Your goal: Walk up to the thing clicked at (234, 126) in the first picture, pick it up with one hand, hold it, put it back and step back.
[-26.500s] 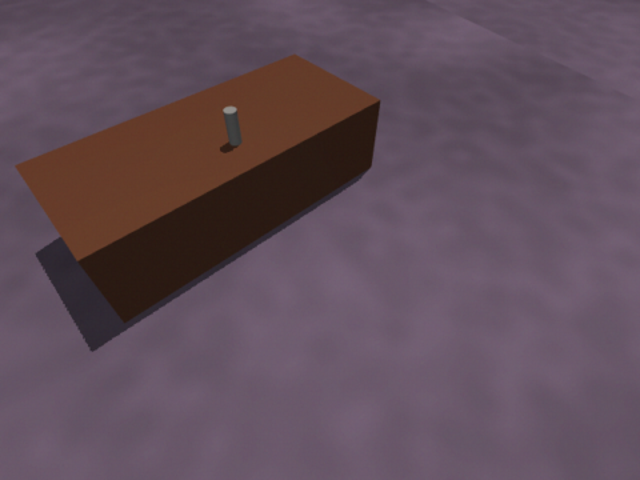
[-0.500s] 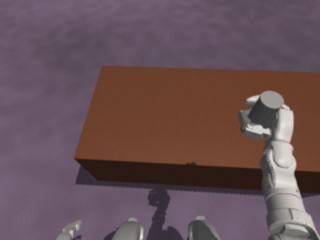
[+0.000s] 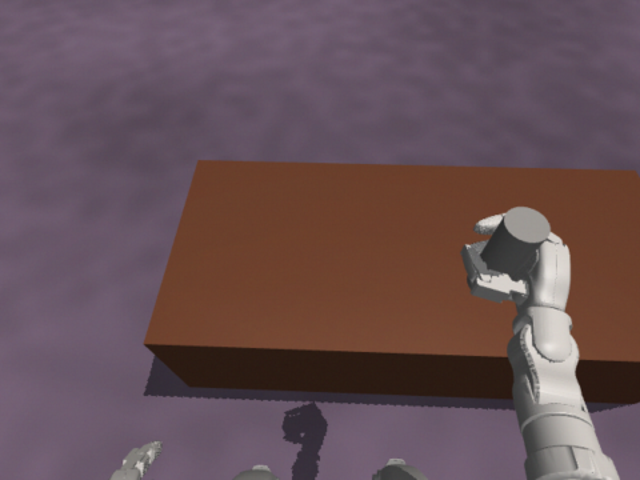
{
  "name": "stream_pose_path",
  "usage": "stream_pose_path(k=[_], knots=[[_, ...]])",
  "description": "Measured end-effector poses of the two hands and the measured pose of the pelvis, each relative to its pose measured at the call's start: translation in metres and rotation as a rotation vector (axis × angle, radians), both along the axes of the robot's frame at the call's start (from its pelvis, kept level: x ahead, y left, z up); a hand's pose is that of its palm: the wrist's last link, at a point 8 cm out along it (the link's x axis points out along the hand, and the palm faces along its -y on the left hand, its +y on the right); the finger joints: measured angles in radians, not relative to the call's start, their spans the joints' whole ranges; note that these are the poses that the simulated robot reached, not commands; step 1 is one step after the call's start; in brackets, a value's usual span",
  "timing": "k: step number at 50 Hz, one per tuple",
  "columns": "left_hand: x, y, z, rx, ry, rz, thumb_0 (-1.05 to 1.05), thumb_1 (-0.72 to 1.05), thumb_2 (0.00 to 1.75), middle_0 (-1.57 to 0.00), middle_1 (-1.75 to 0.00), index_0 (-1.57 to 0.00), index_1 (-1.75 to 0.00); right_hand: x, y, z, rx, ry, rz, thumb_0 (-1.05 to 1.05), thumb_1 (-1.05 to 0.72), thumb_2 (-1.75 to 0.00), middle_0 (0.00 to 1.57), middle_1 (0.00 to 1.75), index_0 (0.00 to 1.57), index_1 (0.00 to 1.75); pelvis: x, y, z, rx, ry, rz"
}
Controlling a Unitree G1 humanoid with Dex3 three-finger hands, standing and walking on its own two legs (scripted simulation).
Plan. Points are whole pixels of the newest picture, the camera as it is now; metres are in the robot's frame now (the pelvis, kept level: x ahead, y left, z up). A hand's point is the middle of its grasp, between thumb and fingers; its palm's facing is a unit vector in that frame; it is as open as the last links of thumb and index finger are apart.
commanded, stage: hold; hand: right
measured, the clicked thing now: (503, 256) +0.37 -0.20 +0.06
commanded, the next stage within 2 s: none
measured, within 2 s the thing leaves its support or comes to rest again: neither
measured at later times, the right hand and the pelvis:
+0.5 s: hand (499, 270) +0.35 -0.19 +0.06, palm faces +0.23 +0.97 +0.00, open 6.0 cm; pelvis +0.00 +0.00 +0.01, yaw +0 degrees
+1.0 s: hand (497, 267) +0.35 -0.18 +0.07, palm faces +0.23 +0.97 +0.01, open 6.1 cm; pelvis +0.00 +0.00 +0.01, yaw +0 degrees
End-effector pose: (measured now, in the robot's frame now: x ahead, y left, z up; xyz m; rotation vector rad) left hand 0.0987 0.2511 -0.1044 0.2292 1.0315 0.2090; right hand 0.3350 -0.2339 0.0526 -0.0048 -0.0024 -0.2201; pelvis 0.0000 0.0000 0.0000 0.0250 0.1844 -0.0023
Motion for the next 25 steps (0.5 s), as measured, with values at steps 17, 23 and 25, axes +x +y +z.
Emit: stream_pose_path(k=[17, 23, 25], knots=[[0.008, -0.008, 0.006, -0.011, -0.019, -0.014, 0.01, 0.92, 0.86, -0.2, -0.3, -0.21, -0.28, -0.013, -0.002, 0.007, 0.001, -0.003, -0.009, -0.01, -0.09, -1.09, 0.95, 1.06, 0.97, 1.05, 0.0, -0.003, 0.006, -0.003, -0.028, 0.0], [0.01, -0.01, 0.007, -0.015, -0.03, -0.018, 0.01, 0.92, 0.86, -0.2, -0.3, -0.21, -0.28, -0.017, -0.003, 0.01, 0.002, -0.009, -0.017, -0.01, -0.09, -1.09, 0.95, 1.06, 0.97, 1.04, -0.001, -0.003, 0.007, -0.004, -0.036, 0.001], [0.012, -0.01, 0.008, -0.016, -0.035, -0.02, 0.01, 0.92, 0.86, -0.2, -0.3, -0.21, -0.28, -0.019, -0.003, 0.01, 0.002, -0.008, -0.017, -0.01, -0.09, -1.09, 0.95, 1.06, 0.97, 1.04, -0.001, -0.003, 0.008, -0.004, -0.038, 0.001]])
